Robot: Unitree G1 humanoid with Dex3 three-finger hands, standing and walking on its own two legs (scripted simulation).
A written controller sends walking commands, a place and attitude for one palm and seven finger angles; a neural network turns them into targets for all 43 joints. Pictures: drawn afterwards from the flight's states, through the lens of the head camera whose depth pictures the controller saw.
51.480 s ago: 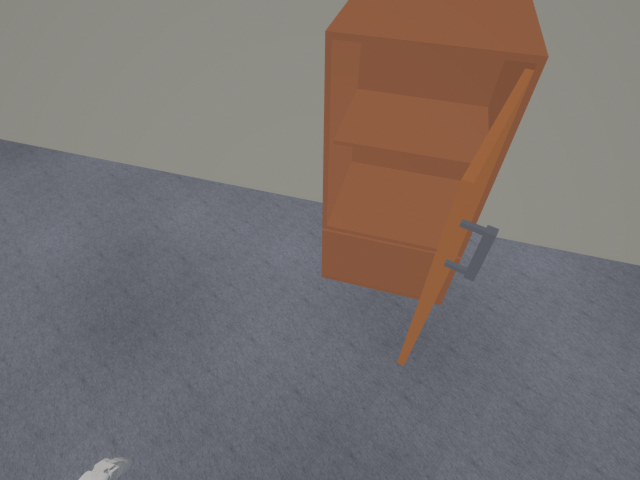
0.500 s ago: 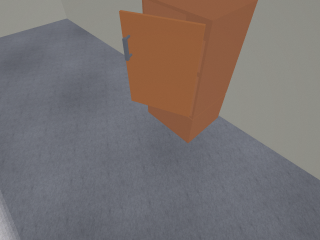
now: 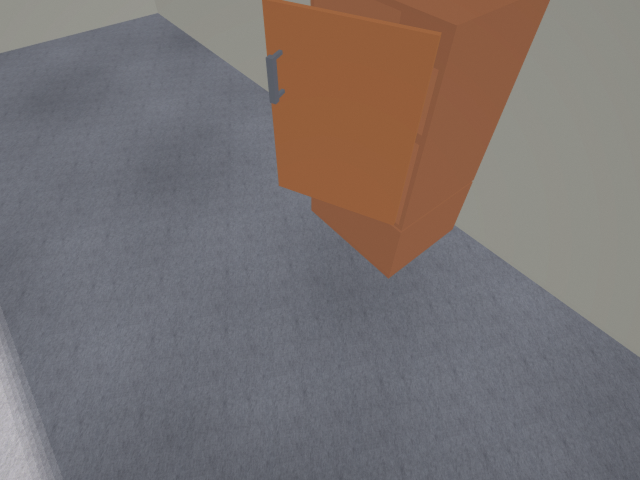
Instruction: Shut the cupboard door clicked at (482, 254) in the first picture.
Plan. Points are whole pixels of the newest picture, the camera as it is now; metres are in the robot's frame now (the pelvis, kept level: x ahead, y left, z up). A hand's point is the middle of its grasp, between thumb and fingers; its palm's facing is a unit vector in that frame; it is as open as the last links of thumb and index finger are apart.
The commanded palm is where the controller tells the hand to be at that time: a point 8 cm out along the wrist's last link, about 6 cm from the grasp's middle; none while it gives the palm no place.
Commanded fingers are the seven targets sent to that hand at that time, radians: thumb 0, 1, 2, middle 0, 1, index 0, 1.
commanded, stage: walk to a spot facing it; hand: left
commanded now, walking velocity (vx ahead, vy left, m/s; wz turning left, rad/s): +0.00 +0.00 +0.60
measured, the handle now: (276, 77) +1.04 +0.16 -0.04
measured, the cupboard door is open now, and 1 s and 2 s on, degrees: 25 25 25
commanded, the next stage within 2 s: turn to face it in 1.42 s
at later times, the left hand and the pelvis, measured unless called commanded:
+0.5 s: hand out of the picture +0.04 +0.27 -0.16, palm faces +0.27 -0.93 -0.25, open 7.4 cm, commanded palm none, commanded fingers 0.00 0.90 0.90 -0.20 -0.30 -0.20 -0.30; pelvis -0.01 +0.03 +0.00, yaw +16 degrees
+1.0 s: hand out of the picture -0.10 +0.22 -0.18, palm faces +0.65 -0.73 -0.23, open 7.4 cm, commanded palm none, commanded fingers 0.00 0.90 0.90 -0.20 -0.30 -0.20 -0.30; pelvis +0.06 +0.09 -0.02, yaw +39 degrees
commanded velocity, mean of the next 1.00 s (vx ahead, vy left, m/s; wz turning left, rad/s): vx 0.19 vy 0.00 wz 0.58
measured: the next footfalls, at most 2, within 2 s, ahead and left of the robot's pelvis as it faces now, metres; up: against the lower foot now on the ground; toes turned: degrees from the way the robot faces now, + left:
right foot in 0.62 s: +0.06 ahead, -0.11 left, +0.00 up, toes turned +21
left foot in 1.00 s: +0.09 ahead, +0.25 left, +0.00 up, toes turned +46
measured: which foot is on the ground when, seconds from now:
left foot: down 0.00-0.60, up 0.62-0.98, down 1.00-1.00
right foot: down 0.00-0.18, up 0.20-0.60, down 0.62-1.00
